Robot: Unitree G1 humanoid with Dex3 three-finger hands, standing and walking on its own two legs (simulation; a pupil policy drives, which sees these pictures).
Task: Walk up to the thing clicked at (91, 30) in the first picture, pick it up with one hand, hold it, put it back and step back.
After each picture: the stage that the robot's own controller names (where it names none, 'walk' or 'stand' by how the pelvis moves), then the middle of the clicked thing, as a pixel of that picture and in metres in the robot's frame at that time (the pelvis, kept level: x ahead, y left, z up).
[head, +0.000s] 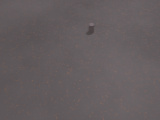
stand; (91, 28) +1.51 -0.05 -0.72
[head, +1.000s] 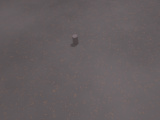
walk; (75, 39) +1.38 +0.25 -0.70
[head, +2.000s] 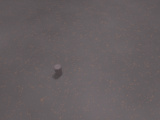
walk; (58, 70) +0.86 +0.32 -0.71
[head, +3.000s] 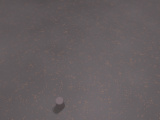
walk; (60, 103) +0.51 +0.23 -0.70
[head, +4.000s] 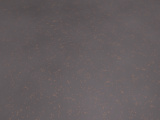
stand; out of the picture +0.33 +0.21 -0.70
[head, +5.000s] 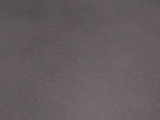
stand; out of the picture +0.30 +0.20 -0.73
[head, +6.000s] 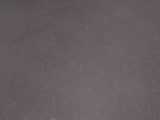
stand; out of the picture +0.33 +0.22 -0.71
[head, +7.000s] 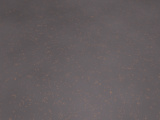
stand; out of the picture +0.30 +0.24 -0.72
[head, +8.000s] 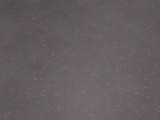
stand; out of the picture +0.31 +0.25 -0.72
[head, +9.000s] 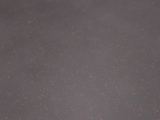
stand; out of the picture +0.30 +0.26 -0.72
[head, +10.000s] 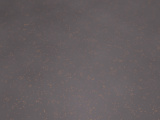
stand; out of the picture +0.28 +0.27 -0.72
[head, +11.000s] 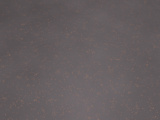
stand; out of the picture +0.29 +0.27 -0.72
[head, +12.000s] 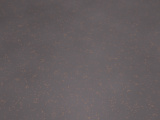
stand; out of the picture +0.28 +0.27 -0.72
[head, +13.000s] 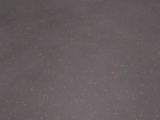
stand; out of the picture +0.28 +0.24 -0.72
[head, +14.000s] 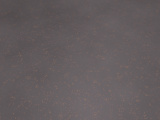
stand; out of the picture +0.30 +0.22 -0.72
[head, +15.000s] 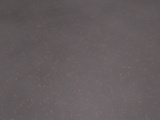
stand; out of the picture +0.30 +0.22 -0.72
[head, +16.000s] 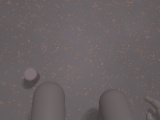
go down; (32, 75) +0.35 +0.26 -0.42
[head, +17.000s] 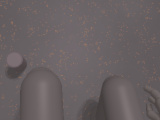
go down; (17, 62) +0.36 +0.30 -0.31
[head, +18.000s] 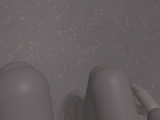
close in; out of the picture +0.33 +0.33 -0.24
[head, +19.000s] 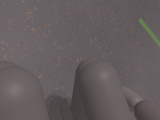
close; out of the picture +0.31 +0.34 -0.21
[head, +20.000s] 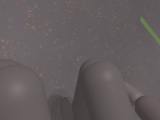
lift; out of the picture +0.30 +0.33 -0.21
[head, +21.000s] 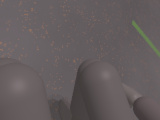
lift; out of the picture +0.29 +0.33 -0.20
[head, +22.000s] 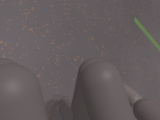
lift; out of the picture +0.28 +0.34 -0.20
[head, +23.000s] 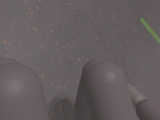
lift; out of the picture +0.27 +0.36 -0.20
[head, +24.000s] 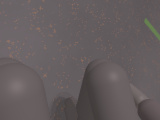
lift; out of the picture +0.26 +0.37 -0.20
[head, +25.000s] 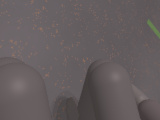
lift; out of the picture +0.25 +0.38 -0.20
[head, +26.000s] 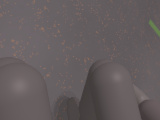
lift; out of the picture +0.24 +0.38 -0.20
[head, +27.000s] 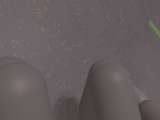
lift; out of the picture +0.24 +0.38 -0.20
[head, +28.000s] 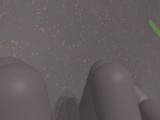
lift; out of the picture +0.24 +0.38 -0.20
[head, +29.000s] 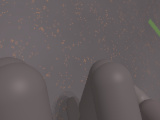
lift; out of the picture +0.24 +0.39 -0.20
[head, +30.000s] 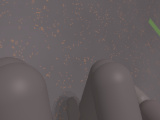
lift; out of the picture +0.24 +0.39 -0.20
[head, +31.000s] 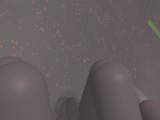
lift; out of the picture +0.24 +0.39 -0.20
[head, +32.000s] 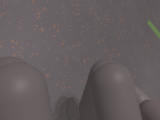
lift; out of the picture +0.24 +0.39 -0.20
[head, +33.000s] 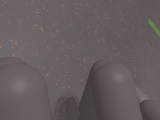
lift; out of the picture +0.24 +0.39 -0.20
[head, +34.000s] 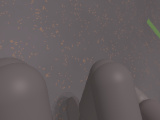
lift; out of the picture +0.24 +0.39 -0.20
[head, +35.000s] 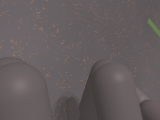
lift; out of the picture +0.24 +0.39 -0.20
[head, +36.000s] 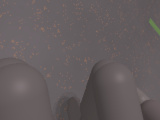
lift; out of the picture +0.24 +0.39 -0.20
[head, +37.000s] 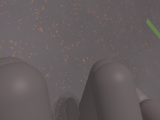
lift; out of the picture +0.24 +0.39 -0.20
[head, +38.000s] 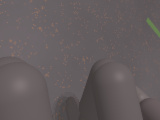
lift; out of the picture +0.24 +0.39 -0.20
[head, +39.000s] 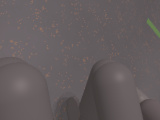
lift; out of the picture +0.24 +0.39 -0.20
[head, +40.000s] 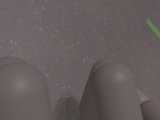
lift; out of the picture +0.25 +0.39 -0.20
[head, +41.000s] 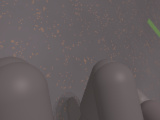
lift; out of the picture +0.24 +0.39 -0.20
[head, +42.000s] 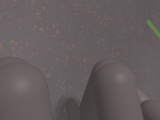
lift; out of the picture +0.24 +0.39 -0.20
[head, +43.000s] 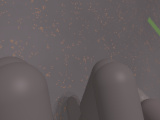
lift; out of the picture +0.25 +0.39 -0.20
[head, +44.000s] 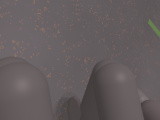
lift; out of the picture +0.24 +0.39 -0.20
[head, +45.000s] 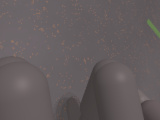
lift; out of the picture +0.25 +0.39 -0.20
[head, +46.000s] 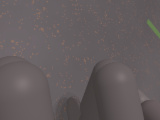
lift; out of the picture +0.25 +0.39 -0.20
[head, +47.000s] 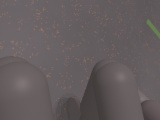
lift; out of the picture +0.24 +0.39 -0.20
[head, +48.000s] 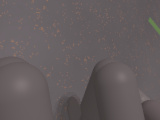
lift; out of the picture +0.24 +0.39 -0.20
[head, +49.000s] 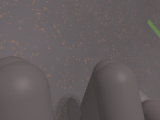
lift; out of the picture +0.24 +0.39 -0.20
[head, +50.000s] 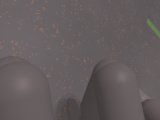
lift; out of the picture +0.24 +0.39 -0.19
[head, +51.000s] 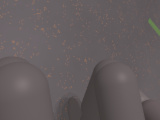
lift; out of the picture +0.24 +0.39 -0.20
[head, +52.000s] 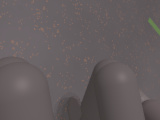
lift; out of the picture +0.24 +0.39 -0.20
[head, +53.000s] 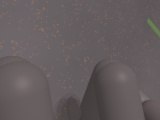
lift; out of the picture +0.25 +0.39 -0.20
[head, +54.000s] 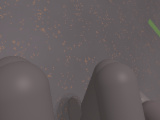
lift; out of the picture +0.25 +0.39 -0.20
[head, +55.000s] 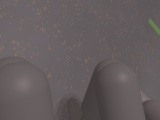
lift; out of the picture +0.25 +0.39 -0.19
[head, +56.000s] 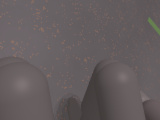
lift; out of the picture +0.25 +0.39 -0.19
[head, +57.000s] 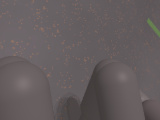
lift; out of the picture +0.25 +0.39 -0.20
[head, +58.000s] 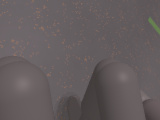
lift; out of the picture +0.25 +0.39 -0.20
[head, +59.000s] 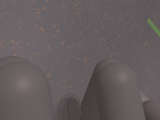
lift; out of the picture +0.25 +0.39 -0.20
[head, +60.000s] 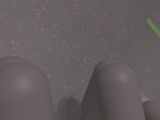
lift; out of the picture +0.25 +0.39 -0.20
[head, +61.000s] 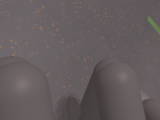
lift; out of the picture +0.25 +0.39 -0.20
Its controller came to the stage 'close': yes
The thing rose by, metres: 0.00
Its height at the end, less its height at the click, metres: +0.00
